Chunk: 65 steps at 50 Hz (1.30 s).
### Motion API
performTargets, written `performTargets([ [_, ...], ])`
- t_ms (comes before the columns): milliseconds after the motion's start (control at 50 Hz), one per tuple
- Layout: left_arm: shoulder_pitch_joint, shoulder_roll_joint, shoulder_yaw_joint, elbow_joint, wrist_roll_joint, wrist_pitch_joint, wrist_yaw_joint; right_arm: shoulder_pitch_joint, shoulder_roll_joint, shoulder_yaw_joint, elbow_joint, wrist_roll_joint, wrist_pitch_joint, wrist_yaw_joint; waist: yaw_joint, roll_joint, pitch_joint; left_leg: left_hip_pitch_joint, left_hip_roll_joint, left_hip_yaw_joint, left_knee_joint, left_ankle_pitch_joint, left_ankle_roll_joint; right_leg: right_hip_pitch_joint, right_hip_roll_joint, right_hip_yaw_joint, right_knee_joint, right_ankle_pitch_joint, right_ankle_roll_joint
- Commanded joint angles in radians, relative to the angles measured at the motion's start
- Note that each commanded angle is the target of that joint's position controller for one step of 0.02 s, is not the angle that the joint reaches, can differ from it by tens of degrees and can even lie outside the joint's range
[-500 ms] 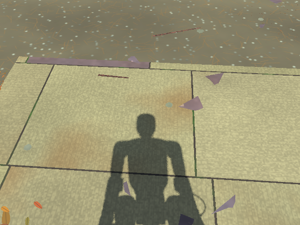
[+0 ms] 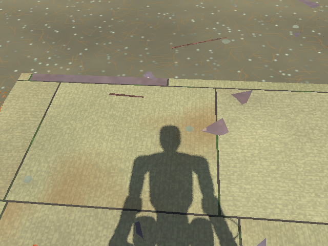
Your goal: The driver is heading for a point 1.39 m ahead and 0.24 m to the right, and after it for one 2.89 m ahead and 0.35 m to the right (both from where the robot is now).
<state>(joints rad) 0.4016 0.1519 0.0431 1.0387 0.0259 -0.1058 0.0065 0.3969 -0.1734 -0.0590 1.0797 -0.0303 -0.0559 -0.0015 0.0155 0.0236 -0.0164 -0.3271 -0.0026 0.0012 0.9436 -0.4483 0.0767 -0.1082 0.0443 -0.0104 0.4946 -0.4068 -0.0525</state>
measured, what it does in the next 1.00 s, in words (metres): walks ahead: left foot, then right foot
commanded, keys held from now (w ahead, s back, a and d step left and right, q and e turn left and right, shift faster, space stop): w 1.00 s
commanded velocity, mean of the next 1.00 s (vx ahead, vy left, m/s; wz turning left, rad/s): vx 0.48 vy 0.00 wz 0.00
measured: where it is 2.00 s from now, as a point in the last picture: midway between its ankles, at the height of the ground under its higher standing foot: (176, 143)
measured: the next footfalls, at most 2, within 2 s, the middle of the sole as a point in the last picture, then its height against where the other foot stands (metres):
left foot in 0.26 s outside the picture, level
right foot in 0.82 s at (199, 220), level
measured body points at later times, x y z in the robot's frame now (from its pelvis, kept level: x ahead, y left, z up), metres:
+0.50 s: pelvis +0.27 +0.03 +0.01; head +0.29 +0.04 +0.46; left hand +0.35 +0.27 -0.13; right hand +0.25 -0.21 -0.14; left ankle +0.27 +0.08 -0.73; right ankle +0.30 -0.11 -0.65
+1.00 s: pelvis +0.56 -0.03 +0.01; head +0.58 -0.03 +0.46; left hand +0.60 +0.23 -0.13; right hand +0.58 -0.27 -0.14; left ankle +0.50 +0.10 -0.64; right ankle +0.59 -0.08 -0.73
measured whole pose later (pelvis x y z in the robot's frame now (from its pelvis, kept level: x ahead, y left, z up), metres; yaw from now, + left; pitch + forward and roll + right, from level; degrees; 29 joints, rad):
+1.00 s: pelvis +0.56 -0.03 +0.01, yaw +0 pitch +0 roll +0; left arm 0.26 0.20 0.06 1.01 0.02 -0.09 -0.01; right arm 0.30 -0.20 -0.04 0.99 -0.03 -0.08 0.01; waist -0.01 0.02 0.05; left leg -0.44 0.04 0.00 1.16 -0.29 0.08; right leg -0.22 0.07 -0.12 0.38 -0.16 -0.11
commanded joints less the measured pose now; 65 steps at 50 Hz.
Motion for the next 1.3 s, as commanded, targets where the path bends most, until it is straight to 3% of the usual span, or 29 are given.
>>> performTargets([
  [20, 0.246, 0.112, 0.016, 0.052, 0.016, 0.014, 0.005, -0.219, -0.049, -0.008, -0.139, 0.004, -0.043, 0.022, 0.065, -0.085, 0.156, -0.579, 0.048, 0.02, 0.216, 0.042, 0.015, 0.32, -0.333, 0.38, -0.229, 0.51, -0.174],
  [80, 0.187, 0.085, -0.004, 0.045, -0.002, 0.001, 0.01, -0.28, -0.03, -0.002, -0.181, 0.003, -0.02, 0.037, 0.023, -0.124, 0.157, -0.506, 0.031, 0.073, 0.113, 0.148, 0.0, 0.222, -0.254, 0.234, -0.292, 0.622, -0.138],
  [160, 0.114, 0.115, -0.012, 0.036, -0.012, -0.014, 0.017, -0.378, -0.009, 0.019, -0.238, 0.011, -0.002, 0.045, -0.017, -0.145, 0.173, -0.198, -0.026, 0.137, -0.252, 0.297, 0.014, 0.02, -0.2, 0.096, -0.335, 0.775, -0.108],
  [200, 0.126, 0.145, -0.009, 0.044, -0.02, -0.023, 0.017, -0.301, -0.064, 0.001, -0.219, 0.015, 0.003, 0.028, -0.058, -0.161, 0.108, 0.002, -0.074, 0.161, -0.289, 0.331, 0.044, 0.017, -0.226, 0.076, -0.237, 1.046, -0.099],
  [240, 0.108, 0.169, -0.005, 0.044, -0.022, -0.019, 0.019, -0.069, -0.117, -0.026, -0.138, 0.017, -0.003, 0.012, -0.168, -0.127, -0.016, 0.255, -0.094, 0.136, -0.381, 0.38, 0.075, 0.031, -0.207, 0.04, 0.055, 1.125, -0.065],
  [260, 0.111, 0.17, -0.006, 0.041, -0.019, -0.016, 0.017, 0.05, -0.155, -0.042, -0.098, 0.004, -0.006, 0.002, -0.211, -0.109, -0.074, 0.421, -0.032, 0.077, -0.405, 0.324, 0.09, -0.068, -0.172, 0.027, 0.267, 0.946, -0.058],
  [280, 0.156, 0.087, -0.021, 0.023, -0.008, -0.011, 0.01, 0.153, -0.244, -0.06, -0.085, -0.02, -0.01, 0.0, -0.204, 0.055, -0.174, 0.559, 0.237, -0.241, -0.437, 0.11, 0.131, -0.219, -0.083, -0.021, 0.632, 0.354, -0.052],
  [300, 0.248, 0.045, -0.016, 0.015, -0.04, -0.003, -0.001, 0.116, -0.263, -0.061, -0.095, -0.009, -0.004, 0.013, -0.128, 0.206, -0.25, 0.611, 0.416, -0.77, -0.676, 0.005, 0.256, -0.438, 0.056, 0.046, 0.931, -0.085, -0.042],
  [320, 0.155, 0.1, -0.007, -0.012, -0.02, 0.004, -0.002, -0.031, -0.224, -0.051, -0.116, 0.017, -0.005, 0.019, -0.078, 0.088, -0.089, 0.462, 0.378, -0.698, -0.74, -0.135, 0.238, -0.52, -0.032, 0.081, 0.948, 0.02, -0.058],
  [340, 0.055, 0.119, -0.002, -0.038, -0.007, 0.005, -0.009, -0.122, -0.15, -0.03, -0.138, 0.026, -0.015, 0.022, -0.068, 0.007, 0.013, 0.314, 0.345, -0.547, -0.755, -0.081, 0.217, -0.519, -0.074, 0.066, 0.893, 0.111, -0.062],
  [360, 0.03, 0.101, -0.001, -0.042, -0.004, 0.006, -0.012, -0.145, -0.116, -0.02, -0.129, 0.019, -0.026, 0.024, -0.035, -0.039, 0.07, 0.208, 0.302, -0.442, -0.774, 0.063, 0.194, -0.477, -0.105, 0.065, 0.834, 0.143, -0.061],
  [400, 0.051, 0.069, -0.002, -0.037, 0.013, 0.029, -0.021, -0.12, -0.071, 0.0, -0.101, 0.015, -0.044, 0.014, 0.018, -0.023, 0.073, 0.106, 0.237, -0.288, -0.791, 0.239, 0.16, -0.385, -0.138, 0.066, 0.741, 0.146, -0.044],
  [460, -0.001, 0.063, 0.002, -0.059, 0.013, 0.051, -0.028, -0.037, -0.084, 0.006, -0.068, 0.018, -0.061, 0.006, 0.03, 0.002, 0.094, 0.103, 0.202, -0.181, -0.813, 0.397, 0.156, -0.423, -0.147, 0.028, 0.65, 0.181, -0.022],
  [540, -0.213, 0.077, 0.005, -0.132, 0.008, 0.06, -0.037, 0.051, -0.094, 0.013, -0.051, 0.022, -0.058, 0.005, -0.011, 0.007, 0.132, 0.18, 0.173, -0.111, -0.843, 0.489, 0.134, -0.568, -0.16, -0.019, 0.468, 0.33, 0.007],
  [600, -0.339, 0.06, -0.004, -0.172, -0.003, 0.057, -0.042, 0.11, -0.087, 0.021, -0.04, 0.024, -0.059, 0.002, -0.045, 0.022, 0.134, 0.229, 0.153, -0.064, -0.829, 0.606, 0.105, -0.552, -0.131, -0.056, 0.288, 0.421, 0.017],
  [720, -0.479, 0.071, -0.007, -0.223, -0.008, 0.047, -0.041, 0.191, -0.105, 0.024, -0.007, 0.008, -0.056, -0.015, -0.078, 0.044, 0.139, 0.429, 0.2, -0.052, -0.757, 0.802, 0.11, -0.538, -0.08, -0.087, 0.103, 0.381, -0.02],
  [780, -0.365, 0.101, 0.009, -0.197, -0.007, 0.033, -0.027, 0.149, -0.133, 0.018, -0.007, 0.003, -0.054, -0.023, -0.009, 0.065, 0.075, 0.466, 0.211, -0.025, -0.588, 1.141, 0.094, -0.348, -0.012, -0.11, 0.045, 0.255, -0.072],
  [800, -0.233, 0.12, 0.021, -0.154, -0.006, 0.026, -0.018, 0.136, -0.143, 0.015, -0.007, 0.004, -0.05, -0.022, 0.046, 0.06, 0.008, 0.457, 0.196, -0.01, -0.442, 1.196, 0.082, -0.204, 0.017, -0.117, -0.004, 0.257, -0.094],
  [820, -0.064, 0.155, 0.038, -0.102, 0.008, 0.017, -0.008, 0.117, -0.141, 0.017, -0.015, 0.013, -0.049, -0.02, 0.118, 0.044, -0.079, 0.33, 0.166, 0.013, -0.243, 1.06, 0.066, 0.036, -0.028, -0.072, -0.041, 0.297, -0.125],
  [840, 0.097, 0.251, 0.064, -0.078, 0.037, 0.013, 0.004, 0.132, -0.081, 0.034, -0.055, 0.037, -0.052, -0.012, 0.15, -0.081, -0.217, 0.055, 0.091, 0.061, 0.09, 0.66, 0.038, 0.331, -0.29, 0.237, -0.049, 0.197, -0.199],
  [860, 0.094, 0.281, 0.076, -0.075, 0.019, 0.028, -0.01, 0.223, -0.059, 0.027, -0.049, 0.059, -0.05, -0.006, 0.097, -0.235, -0.316, -0.211, -0.086, 0.039, 0.411, -0.058, 0.015, 0.467, -0.489, 0.688, -0.18, 0.191, -0.326],
  [880, -0.004, 0.236, 0.067, -0.084, -0.009, 0.035, -0.019, 0.142, -0.128, 0.008, -0.06, 0.032, -0.045, -0.009, 0.066, -0.089, -0.189, -0.298, -0.013, -0.053, 0.444, 0.015, 0.029, 0.352, -0.436, 0.601, -0.216, 0.139, -0.297],
  [900, -0.092, 0.176, 0.049, -0.097, -0.016, 0.029, -0.023, 0.048, -0.112, 0.009, -0.089, 0.023, -0.049, -0.005, 0.044, -0.053, -0.059, -0.315, 0.026, -0.054, 0.399, 0.097, 0.028, 0.204, -0.4, 0.462, -0.252, 0.168, -0.265],
  [920, -0.132, 0.127, 0.036, -0.094, -0.011, 0.021, -0.024, 0.012, -0.089, 0.01, -0.095, 0.02, -0.048, -0.001, 0.011, -0.019, 0.02, -0.28, 0.061, -0.049, 0.329, 0.143, 0.026, 0.08, -0.351, 0.362, -0.291, 0.248, -0.224],
  [960, -0.115, 0.074, 0.016, -0.062, -0.01, 0.007, -0.014, 0.028, -0.054, 0.011, -0.091, -0.007, -0.021, 0.011, -0.041, -0.043, 0.051, -0.195, 0.09, -0.044, 0.24, 0.173, 0.008, -0.037, -0.275, 0.232, -0.324, 0.345, -0.168],
  [1040, -0.024, 0.126, 0.02, -0.025, -0.015, -0.012, -0.01, -0.051, -0.05, 0.008, -0.126, -0.01, 0.008, 0.028, -0.055, -0.065, 0.076, -0.254, 0.105, 0.001, 0.146, 0.251, -0.022, -0.054, -0.24, 0.135, -0.362, 0.463, -0.163],
  [1140, 0.066, 0.121, 0.007, -0.009, -0.017, -0.009, -0.01, -0.287, -0.059, 0.016, -0.206, 0.005, 0.011, 0.033, -0.003, -0.078, 0.118, -0.329, 0.105, 0.049, -0.111, 0.419, -0.05, -0.001, -0.204, 0.069, -0.38, 0.569, -0.134],
  [1240, 0.157, 0.132, 0.004, 0.021, -0.01, -0.006, 0.0, -0.431, -0.058, 0.025, -0.251, 0.011, 0.004, 0.031, 0.042, -0.095, 0.126, -0.319, 0.065, 0.083, -0.295, 0.449, -0.028, 0.143, -0.231, 0.051, -0.348, 0.657, -0.135],
  [1300, 0.159, 0.146, 0.007, 0.031, 0.0, -0.001, 0.01, -0.455, -0.074, 0.02, -0.27, 0.01, -0.006, 0.029, 0.029, -0.096, 0.132, -0.297, 0.046, 0.084, -0.358, 0.361, 0.008, 0.232, -0.269, 0.051, -0.289, 0.767, -0.141],
])
Velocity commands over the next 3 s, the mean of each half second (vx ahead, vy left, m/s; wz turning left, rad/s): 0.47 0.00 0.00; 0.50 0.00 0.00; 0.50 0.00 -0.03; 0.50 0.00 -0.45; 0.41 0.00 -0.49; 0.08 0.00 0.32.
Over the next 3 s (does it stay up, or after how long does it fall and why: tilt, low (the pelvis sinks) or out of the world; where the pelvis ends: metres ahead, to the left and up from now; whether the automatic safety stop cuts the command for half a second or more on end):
stays up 1.37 -0.13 0.01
